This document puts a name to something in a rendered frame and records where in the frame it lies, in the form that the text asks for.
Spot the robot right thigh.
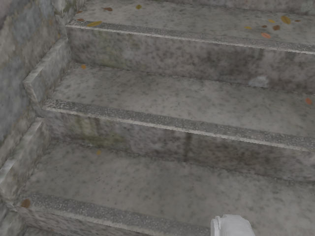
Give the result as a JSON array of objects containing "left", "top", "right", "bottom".
[{"left": 211, "top": 214, "right": 256, "bottom": 236}]

